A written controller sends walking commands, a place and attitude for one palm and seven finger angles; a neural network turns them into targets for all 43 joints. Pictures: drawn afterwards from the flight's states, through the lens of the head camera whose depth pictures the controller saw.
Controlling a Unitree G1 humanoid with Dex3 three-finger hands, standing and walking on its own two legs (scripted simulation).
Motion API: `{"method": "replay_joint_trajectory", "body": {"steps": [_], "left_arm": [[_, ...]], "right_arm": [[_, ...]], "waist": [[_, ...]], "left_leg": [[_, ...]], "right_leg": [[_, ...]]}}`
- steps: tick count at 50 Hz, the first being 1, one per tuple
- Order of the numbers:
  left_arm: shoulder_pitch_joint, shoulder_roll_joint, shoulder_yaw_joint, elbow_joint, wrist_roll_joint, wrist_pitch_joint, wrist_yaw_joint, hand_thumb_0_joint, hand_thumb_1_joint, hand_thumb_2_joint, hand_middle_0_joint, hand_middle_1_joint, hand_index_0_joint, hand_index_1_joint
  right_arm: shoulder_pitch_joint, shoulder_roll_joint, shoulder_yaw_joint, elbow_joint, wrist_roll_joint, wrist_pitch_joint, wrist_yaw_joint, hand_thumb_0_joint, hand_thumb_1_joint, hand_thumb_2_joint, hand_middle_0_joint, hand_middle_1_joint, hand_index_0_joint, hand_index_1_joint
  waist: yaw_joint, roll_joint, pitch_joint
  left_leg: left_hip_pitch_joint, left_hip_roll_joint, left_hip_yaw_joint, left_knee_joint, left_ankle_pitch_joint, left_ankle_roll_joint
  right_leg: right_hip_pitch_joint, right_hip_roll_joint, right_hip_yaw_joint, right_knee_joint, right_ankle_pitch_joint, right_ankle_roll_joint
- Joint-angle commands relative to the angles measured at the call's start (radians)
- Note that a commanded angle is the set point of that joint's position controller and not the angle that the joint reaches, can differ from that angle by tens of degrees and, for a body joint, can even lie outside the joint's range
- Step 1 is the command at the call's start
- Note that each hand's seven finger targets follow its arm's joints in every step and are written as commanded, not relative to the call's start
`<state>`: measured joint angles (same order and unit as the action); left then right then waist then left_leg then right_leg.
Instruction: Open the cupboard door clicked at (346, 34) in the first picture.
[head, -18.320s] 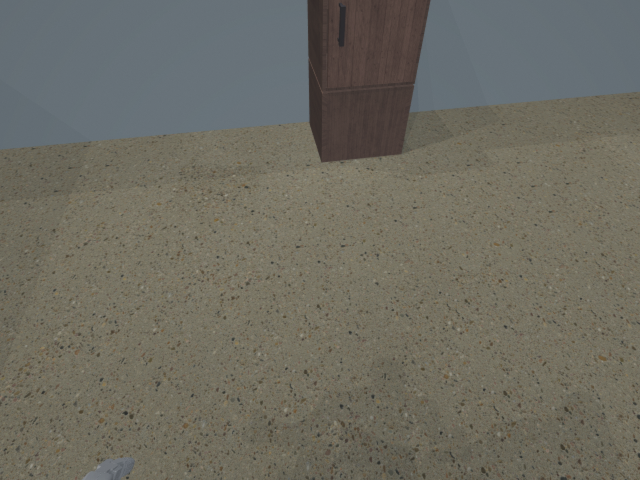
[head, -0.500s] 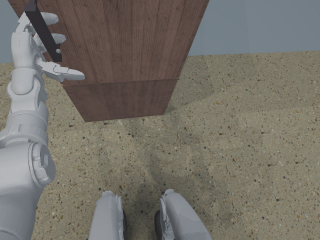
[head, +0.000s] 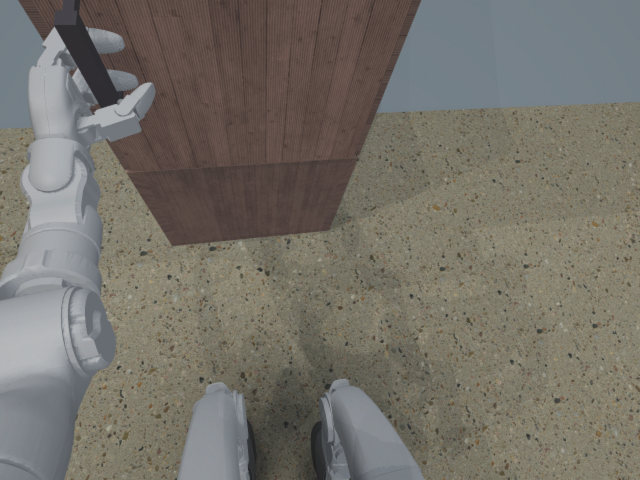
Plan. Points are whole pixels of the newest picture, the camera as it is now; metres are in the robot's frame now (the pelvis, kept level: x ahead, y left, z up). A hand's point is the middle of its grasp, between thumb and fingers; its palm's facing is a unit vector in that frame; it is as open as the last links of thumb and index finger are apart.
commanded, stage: close the thumb around the handle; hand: left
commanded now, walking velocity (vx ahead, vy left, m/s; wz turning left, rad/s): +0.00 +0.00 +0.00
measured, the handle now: (97, 62) +0.59 +0.20 +0.06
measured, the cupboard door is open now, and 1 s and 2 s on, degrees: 0 24 43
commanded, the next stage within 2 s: pull the door open along its arc in 0.22 s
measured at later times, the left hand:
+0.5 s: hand (125, 108) +0.54 +0.17 +0.05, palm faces +0.06 -1.00 -0.02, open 5.4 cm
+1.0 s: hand (183, 217) +0.40 +0.11 +0.06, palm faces +0.34 -0.94 +0.07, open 5.7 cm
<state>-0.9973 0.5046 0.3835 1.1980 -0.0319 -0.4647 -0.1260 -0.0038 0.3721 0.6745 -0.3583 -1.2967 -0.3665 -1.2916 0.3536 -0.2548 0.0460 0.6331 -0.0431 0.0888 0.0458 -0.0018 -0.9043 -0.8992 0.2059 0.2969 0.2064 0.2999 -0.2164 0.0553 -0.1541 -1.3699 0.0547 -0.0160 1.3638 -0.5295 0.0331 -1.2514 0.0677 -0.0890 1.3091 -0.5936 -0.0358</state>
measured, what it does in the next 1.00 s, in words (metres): stands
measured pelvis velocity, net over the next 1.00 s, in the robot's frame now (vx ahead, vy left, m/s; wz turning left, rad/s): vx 0.02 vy -0.01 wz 0.03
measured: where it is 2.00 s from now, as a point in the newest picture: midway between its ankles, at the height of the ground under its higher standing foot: outside the picture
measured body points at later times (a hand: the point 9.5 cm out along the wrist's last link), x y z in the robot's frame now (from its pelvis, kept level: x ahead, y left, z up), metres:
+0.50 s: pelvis +0.00 +0.00 +0.00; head +0.17 +0.02 +0.42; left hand +0.53 +0.22 +0.06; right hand +0.00 -0.26 -0.11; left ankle +0.04 +0.10 -0.60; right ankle +0.01 -0.11 -0.60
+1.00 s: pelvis +0.02 -0.01 +0.03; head +0.13 +0.01 +0.47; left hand +0.38 +0.16 +0.05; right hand +0.16 -0.24 -0.09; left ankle +0.04 +0.10 -0.60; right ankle +0.01 -0.11 -0.60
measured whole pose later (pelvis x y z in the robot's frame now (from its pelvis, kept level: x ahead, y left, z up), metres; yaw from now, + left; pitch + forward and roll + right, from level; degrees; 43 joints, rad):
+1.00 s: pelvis +0.02 -0.01 +0.03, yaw +2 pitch +24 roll -1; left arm -0.27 -0.03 0.04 0.53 -0.01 -0.49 0.39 0.01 0.73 0.77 -0.34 -1.34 -0.36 -1.33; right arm 0.24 -0.22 -0.02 0.54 -0.06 0.09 0.11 0.00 -0.91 -0.90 0.20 0.30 0.20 0.30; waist -0.06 0.02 -0.22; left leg -1.12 0.03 0.03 1.23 -0.53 0.02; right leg -1.03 0.04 -0.04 1.22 -0.61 -0.04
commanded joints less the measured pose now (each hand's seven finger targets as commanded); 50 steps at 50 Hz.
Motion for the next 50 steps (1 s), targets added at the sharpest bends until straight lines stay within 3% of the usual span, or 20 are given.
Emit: {"method": "replay_joint_trajectory", "body": {"steps": [1,8,12,13,14,16,17,18,20,22,29,33,38,39,40,41,44,47,48,50], "left_arm": [[-0.437,0.208,0.007,-0.175,-0.010,-0.050,-0.001,0.000,0.900,0.900,-0.400,-1.350,-0.400,-1.350],[-0.431,0.210,0.023,-0.243,-0.024,-0.084,0.001,0.000,0.900,0.900,-0.400,-1.350,-0.400,-1.350],[-0.383,0.237,0.046,-0.201,-0.022,-0.072,0.001,0.000,0.900,0.900,-0.400,-1.350,-0.400,-1.350],[-0.398,0.236,0.035,-0.209,-0.016,-0.070,0.003,0.000,0.900,0.900,-0.400,-1.350,-0.400,-1.350],[-0.417,0.242,0.042,-0.220,-0.015,-0.076,0.004,0.000,0.900,0.900,-0.400,-1.350,-0.400,-1.350],[-0.387,0.244,0.041,-0.207,-0.014,-0.075,-0.002,0.000,0.900,0.900,-0.400,-1.350,-0.400,-1.350],[-0.440,0.179,-0.013,-0.215,-0.019,-0.073,-0.002,0.000,0.900,0.900,-0.400,-1.350,-0.400,-1.350],[-0.419,0.187,0.006,-0.210,-0.022,-0.073,-0.001,0.000,0.900,0.900,-0.400,-1.350,-0.400,-1.350],[-0.376,0.199,0.023,-0.237,-0.027,-0.084,-0.003,0.000,0.900,0.900,-0.400,-1.350,-0.400,-1.350],[-0.320,0.174,0.011,-0.239,-0.033,-0.081,-0.005,0.000,0.900,0.900,-0.400,-1.350,-0.400,-1.350],[-0.082,0.094,-0.008,-0.318,-0.077,-0.076,-0.022,0.000,0.900,0.900,-0.400,-1.350,-0.400,-1.350],[0.106,-0.012,-0.064,-0.424,-0.109,-0.071,-0.019,0.000,0.900,0.900,-0.400,-1.350,-0.400,-1.350],[0.307,-0.144,-0.155,-0.575,-0.125,-0.081,0.008,0.000,0.900,0.900,-0.400,-1.350,-0.400,-1.350],[0.346,-0.190,-0.033,-0.618,-0.197,-0.078,0.146,0.000,0.900,0.900,-0.400,-1.350,-0.400,-1.350],[0.409,-0.293,-0.122,-0.633,-0.176,-0.073,0.228,0.000,0.900,0.900,-0.400,-1.350,-0.400,-1.350],[0.444,-0.343,-0.160,-0.641,-0.162,-0.067,0.280,0.000,0.900,0.900,-0.400,-1.350,-0.400,-1.350],[0.496,-0.364,-0.212,-0.767,-0.061,-0.089,0.426,0.000,0.900,0.900,-0.400,-1.350,-0.400,-1.350],[0.638,-0.476,-0.331,-0.857,0.056,-0.097,0.554,0.000,0.900,0.900,-0.400,-1.350,-0.400,-1.350],[0.657,-0.520,-0.384,-0.874,0.085,-0.093,0.582,0.000,0.900,0.900,-0.400,-1.350,-0.400,-1.350],[0.722,-0.560,-0.405,-0.915,0.113,-0.081,0.645,0.000,0.900,0.900,-0.400,-1.350,-0.400,-1.350]], "right_arm": [[0.209,-0.199,-0.072,-0.026,-0.001,0.004,-0.016,0.000,-0.900,-0.900,0.200,0.300,0.200,0.300],[0.209,-0.192,-0.077,-0.027,-0.003,-0.002,-0.014,0.000,-0.900,-0.900,0.200,0.300,0.200,0.300],[0.204,-0.193,-0.073,-0.031,-0.001,0.004,-0.013,0.000,-0.900,-0.900,0.200,0.300,0.200,0.300],[0.201,-0.194,-0.072,-0.033,0.000,0.005,-0.014,0.000,-0.900,-0.900,0.200,0.300,0.200,0.300],[0.205,-0.192,-0.072,-0.032,-0.002,0.002,-0.014,0.000,-0.900,-0.900,0.200,0.300,0.200,0.300],[0.198,-0.190,-0.070,-0.035,0.001,0.003,-0.014,0.000,-0.900,-0.900,0.200,0.300,0.200,0.300],[0.195,-0.185,-0.071,-0.032,0.001,0.001,-0.014,0.000,-0.900,-0.900,0.200,0.300,0.200,0.300],[0.206,-0.187,-0.075,-0.028,-0.002,0.000,-0.013,0.000,-0.900,-0.900,0.200,0.300,0.200,0.300],[0.202,-0.191,-0.079,-0.035,0.000,0.000,-0.012,0.000,-0.900,-0.900,0.200,0.300,0.200,0.300],[0.192,-0.188,-0.079,-0.040,0.001,0.004,-0.008,0.000,-0.900,-0.900,0.200,0.300,0.200,0.300],[0.161,-0.174,-0.088,-0.079,0.019,0.012,0.001,0.000,-0.900,-0.900,0.200,0.300,0.200,0.300],[0.124,-0.158,-0.099,-0.107,0.033,0.013,0.008,0.000,-0.900,-0.900,0.200,0.300,0.200,0.300],[0.084,-0.145,-0.113,-0.132,0.041,0.004,0.020,0.000,-0.900,-0.900,0.200,0.300,0.200,0.300],[0.066,-0.125,-0.111,-0.140,0.028,-0.005,0.016,0.000,-0.900,-0.900,0.200,0.300,0.200,0.300],[0.047,-0.111,-0.105,-0.147,0.021,-0.013,0.024,0.000,-0.900,-0.900,0.200,0.300,0.200,0.300],[0.039,-0.109,-0.106,-0.146,0.020,-0.014,0.032,0.000,-0.900,-0.900,0.200,0.300,0.200,0.300],[0.028,-0.107,-0.115,-0.153,-0.007,-0.015,0.046,0.000,-0.900,-0.900,0.200,0.300,0.200,0.300],[-0.012,-0.089,-0.116,-0.171,-0.024,-0.012,0.067,0.000,-0.900,-0.900,0.200,0.300,0.200,0.300],[-0.026,-0.085,-0.117,-0.174,-0.027,-0.012,0.071,0.000,-0.900,-0.900,0.200,0.300,0.200,0.300],[-0.058,-0.073,-0.118,-0.187,-0.032,-0.018,0.068,0.000,-0.900,-0.900,0.200,0.300,0.200,0.300]], "waist": [[-0.024,0.137,-0.534],[-0.006,0.156,-0.603],[0.007,0.143,-0.555],[-0.003,0.134,-0.548],[-0.001,0.155,-0.553],[0.003,0.140,-0.550],[-0.028,0.143,-0.532],[-0.015,0.129,-0.538],[0.011,0.161,-0.593],[0.022,0.164,-0.584],[0.069,0.077,-0.580],[0.095,0.019,-0.546],[0.119,-0.001,-0.502],[0.184,0.017,-0.486],[0.165,0.002,-0.464],[0.158,-0.017,-0.425],[0.167,-0.031,-0.450],[0.192,0.010,-0.471],[0.182,-0.016,-0.456],[0.191,-0.052,-0.460]], "left_leg": [[0.565,-0.012,-0.088,-0.112,0.395,0.006],[0.605,-0.014,-0.083,-0.108,0.448,0.004],[0.560,-0.015,-0.074,-0.112,0.424,0.004],[0.550,-0.015,-0.071,-0.112,0.408,0.007],[0.556,-0.015,-0.073,-0.110,0.413,0.008],[0.545,-0.015,-0.068,-0.110,0.410,0.007],[0.547,-0.015,-0.071,-0.108,0.404,0.008],[0.554,-0.016,-0.075,-0.112,0.407,0.006],[0.596,-0.016,-0.075,-0.114,0.445,0.002],[0.607,-0.016,-0.071,-0.123,0.454,-0.001],[0.574,-0.030,-0.041,-0.157,0.455,0.003],[0.560,-0.040,-0.020,-0.189,0.448,0.002],[0.607,-0.043,-0.011,-0.219,0.462,-0.003],[0.614,-0.041,-0.001,-0.232,0.493,-0.014],[0.617,-0.040,-0.001,-0.239,0.493,-0.022],[0.617,-0.036,-0.006,-0.243,0.483,-0.026],[0.622,-0.037,-0.006,-0.229,0.508,-0.028],[0.671,-0.036,-0.007,-0.235,0.559,-0.034],[0.668,-0.039,-0.006,-0.236,0.547,-0.031],[0.654,-0.041,-0.009,-0.242,0.521,-0.030]], "right_leg": [[0.130,0.008,0.048,-0.174,0.344,0.010],[0.165,0.010,0.056,-0.169,0.394,0.009],[0.181,0.010,0.057,-0.172,0.389,0.010],[0.182,0.010,0.061,-0.176,0.380,0.012],[0.175,0.009,0.062,-0.171,0.382,0.010],[0.193,0.010,0.063,-0.176,0.388,0.011],[0.167,0.009,0.062,-0.179,0.385,0.014],[0.180,0.010,0.058,-0.180,0.383,0.013],[0.182,0.008,0.057,-0.169,0.404,0.008],[0.186,0.008,0.056,-0.173,0.411,0.007],[0.316,0.006,0.067,-0.192,0.491,0.012],[0.385,0.002,0.069,-0.218,0.536,0.018],[0.391,-0.002,0.059,-0.231,0.553,0.017],[0.394,-0.003,0.045,-0.230,0.550,0.016],[0.381,-0.004,0.037,-0.229,0.542,0.022],[0.358,-0.005,0.028,-0.232,0.519,0.020],[0.368,-0.009,0.033,-0.206,0.543,0.016],[0.368,-0.017,0.028,-0.194,0.553,0.009],[0.375,-0.019,0.028,-0.204,0.556,0.009],[0.405,-0.018,0.027,-0.207,0.549,0.007]]}}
